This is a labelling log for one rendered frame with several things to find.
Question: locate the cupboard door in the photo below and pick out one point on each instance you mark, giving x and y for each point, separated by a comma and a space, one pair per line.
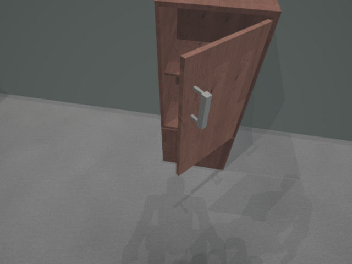
225, 68

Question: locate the handle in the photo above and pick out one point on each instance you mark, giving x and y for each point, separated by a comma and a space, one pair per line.
204, 108

